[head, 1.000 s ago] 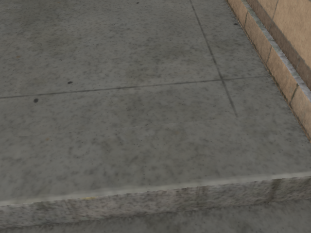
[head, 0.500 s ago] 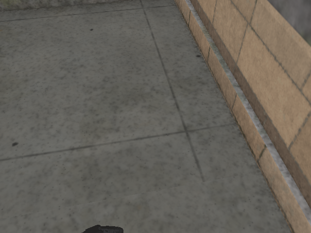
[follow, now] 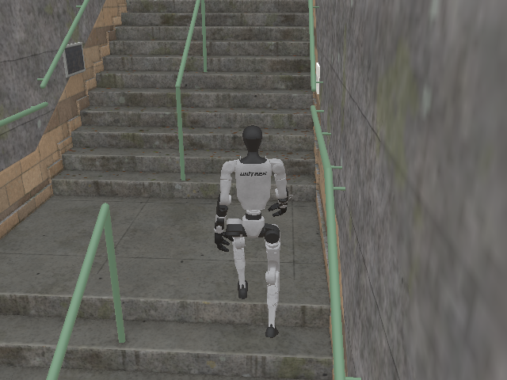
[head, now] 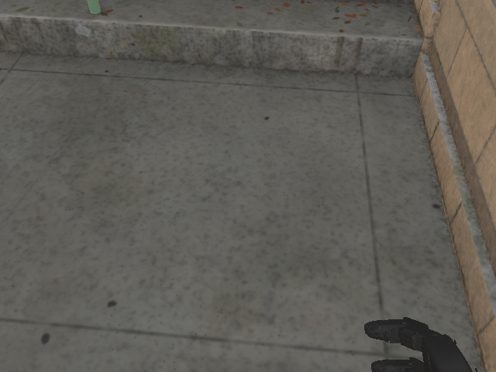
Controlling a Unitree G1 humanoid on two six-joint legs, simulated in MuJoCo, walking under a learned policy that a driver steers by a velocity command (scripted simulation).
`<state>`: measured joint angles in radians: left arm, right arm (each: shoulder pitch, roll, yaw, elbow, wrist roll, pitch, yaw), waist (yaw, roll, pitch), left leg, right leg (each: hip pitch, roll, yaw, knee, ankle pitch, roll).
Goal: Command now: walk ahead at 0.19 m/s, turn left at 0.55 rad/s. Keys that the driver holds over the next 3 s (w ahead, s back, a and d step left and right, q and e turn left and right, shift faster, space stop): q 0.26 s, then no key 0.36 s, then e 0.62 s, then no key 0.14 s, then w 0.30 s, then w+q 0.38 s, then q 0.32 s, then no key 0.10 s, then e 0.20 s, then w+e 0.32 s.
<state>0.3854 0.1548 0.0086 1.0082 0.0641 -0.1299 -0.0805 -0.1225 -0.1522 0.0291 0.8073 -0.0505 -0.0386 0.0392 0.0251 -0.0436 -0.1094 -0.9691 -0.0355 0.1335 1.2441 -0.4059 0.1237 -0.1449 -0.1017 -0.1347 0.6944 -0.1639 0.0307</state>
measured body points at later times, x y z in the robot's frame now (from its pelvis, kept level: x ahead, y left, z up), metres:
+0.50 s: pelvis +0.09 -0.04 +0.11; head +0.11 -0.05 +0.56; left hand +0.19 +0.24 +0.02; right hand +0.33 -0.25 +0.02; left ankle +0.12 +0.07 -0.60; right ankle +0.16 -0.16 -0.61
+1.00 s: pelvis +0.09 -0.04 +0.11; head +0.11 -0.06 +0.56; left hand +0.23 +0.24 +0.03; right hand +0.28 -0.28 +0.02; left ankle +0.08 +0.10 -0.61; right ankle +0.13 -0.15 -0.61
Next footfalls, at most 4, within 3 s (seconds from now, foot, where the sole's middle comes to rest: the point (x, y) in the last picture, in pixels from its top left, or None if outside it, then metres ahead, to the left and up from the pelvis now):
0.46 right None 0.20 -0.15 -0.65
0.70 left None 0.12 0.10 -0.65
1.36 left None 0.18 0.11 -0.65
1.72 right None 0.13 -0.13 -0.65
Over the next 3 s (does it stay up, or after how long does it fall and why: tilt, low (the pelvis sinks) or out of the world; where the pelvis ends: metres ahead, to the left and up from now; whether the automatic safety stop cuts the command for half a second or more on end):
stays up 0.62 -0.02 0.12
